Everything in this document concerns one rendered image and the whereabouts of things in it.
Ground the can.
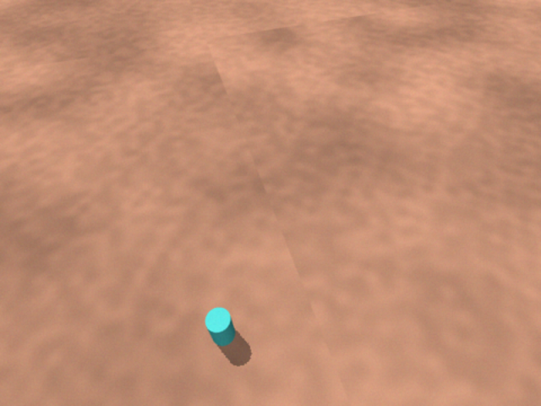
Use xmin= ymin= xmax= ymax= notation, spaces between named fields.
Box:
xmin=205 ymin=307 xmax=235 ymax=346

